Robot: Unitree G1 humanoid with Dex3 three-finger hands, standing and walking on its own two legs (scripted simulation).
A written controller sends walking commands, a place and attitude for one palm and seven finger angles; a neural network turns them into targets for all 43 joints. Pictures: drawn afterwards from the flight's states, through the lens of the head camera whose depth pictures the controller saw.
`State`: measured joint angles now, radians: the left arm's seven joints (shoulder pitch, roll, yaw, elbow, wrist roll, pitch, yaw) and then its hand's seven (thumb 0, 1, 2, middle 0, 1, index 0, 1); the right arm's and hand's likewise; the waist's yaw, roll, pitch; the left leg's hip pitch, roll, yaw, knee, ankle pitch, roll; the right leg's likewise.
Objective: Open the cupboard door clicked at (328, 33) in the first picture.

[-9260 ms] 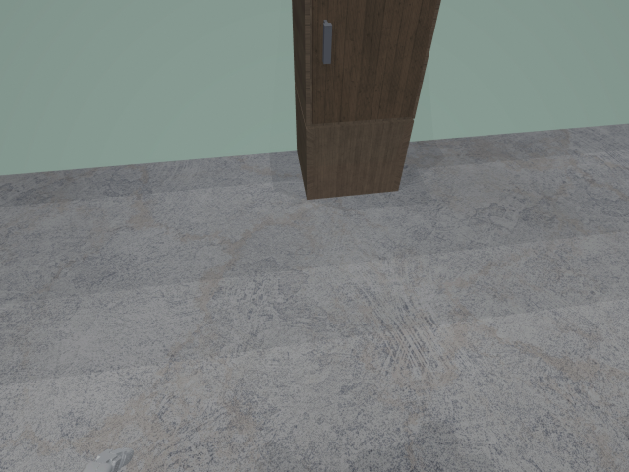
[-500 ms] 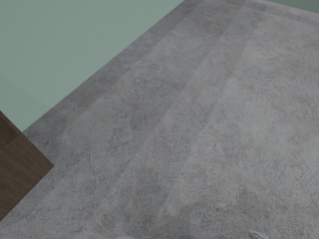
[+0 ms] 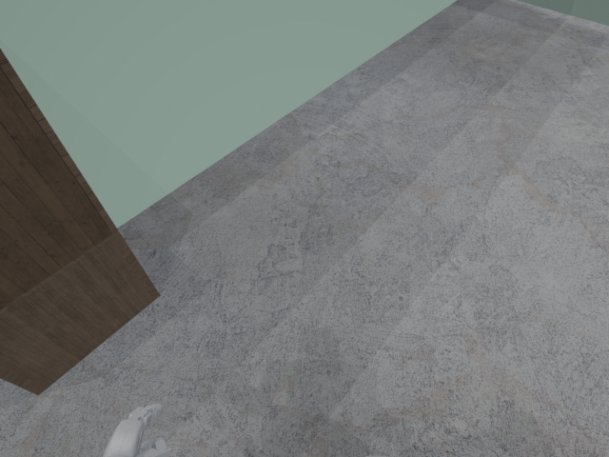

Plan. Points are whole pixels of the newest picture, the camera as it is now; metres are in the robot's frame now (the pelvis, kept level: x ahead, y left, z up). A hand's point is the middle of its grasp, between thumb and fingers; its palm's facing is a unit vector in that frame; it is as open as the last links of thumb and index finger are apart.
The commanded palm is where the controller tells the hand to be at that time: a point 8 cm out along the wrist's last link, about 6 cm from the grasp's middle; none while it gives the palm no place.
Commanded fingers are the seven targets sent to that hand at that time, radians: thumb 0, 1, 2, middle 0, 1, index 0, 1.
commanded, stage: turn to face it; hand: left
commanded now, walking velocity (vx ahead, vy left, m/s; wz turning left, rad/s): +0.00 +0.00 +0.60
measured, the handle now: out of the picture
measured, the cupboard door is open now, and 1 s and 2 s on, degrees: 0 0 0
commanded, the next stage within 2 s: take the last steps up to it in 1.22 s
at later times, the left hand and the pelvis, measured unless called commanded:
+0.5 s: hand out of the picture -0.04 +0.19 -0.17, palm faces +0.35 -0.90 -0.26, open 7.4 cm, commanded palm none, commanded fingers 0.00 0.90 0.90 -0.20 -0.30 -0.20 -0.30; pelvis -0.01 -0.02 -0.01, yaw +20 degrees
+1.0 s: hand out of the picture -0.02 +0.23 -0.15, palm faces +0.56 -0.78 -0.30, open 7.4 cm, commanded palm none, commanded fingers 0.00 0.90 0.90 -0.20 -0.30 -0.20 -0.30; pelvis +0.00 -0.02 -0.01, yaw +35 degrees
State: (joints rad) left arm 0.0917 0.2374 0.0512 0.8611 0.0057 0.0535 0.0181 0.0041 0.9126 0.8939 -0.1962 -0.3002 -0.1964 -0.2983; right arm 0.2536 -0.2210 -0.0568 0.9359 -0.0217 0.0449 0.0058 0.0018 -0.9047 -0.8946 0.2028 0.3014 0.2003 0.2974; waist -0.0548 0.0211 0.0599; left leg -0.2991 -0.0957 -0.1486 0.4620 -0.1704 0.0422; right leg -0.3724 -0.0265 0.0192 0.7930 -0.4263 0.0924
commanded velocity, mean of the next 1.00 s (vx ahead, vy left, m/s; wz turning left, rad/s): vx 0.00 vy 0.00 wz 0.56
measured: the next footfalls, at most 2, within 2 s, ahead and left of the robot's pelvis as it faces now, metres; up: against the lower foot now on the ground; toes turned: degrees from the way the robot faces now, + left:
right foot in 0.08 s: +0.03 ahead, -0.13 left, +0.00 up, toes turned +3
left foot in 0.54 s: -0.02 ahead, +0.12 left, +0.00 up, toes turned +27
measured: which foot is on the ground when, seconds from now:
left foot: down 0.00-0.08, up 0.10-0.52, down 0.54-1.00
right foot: up 0.00-0.06, down 0.08-0.56, up 0.58-1.00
